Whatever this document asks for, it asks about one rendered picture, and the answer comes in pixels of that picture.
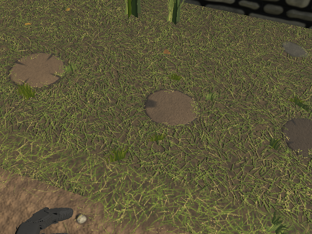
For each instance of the robot left hand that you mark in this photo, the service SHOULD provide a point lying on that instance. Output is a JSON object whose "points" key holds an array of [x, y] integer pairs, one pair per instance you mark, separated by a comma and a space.
{"points": [[44, 218]]}

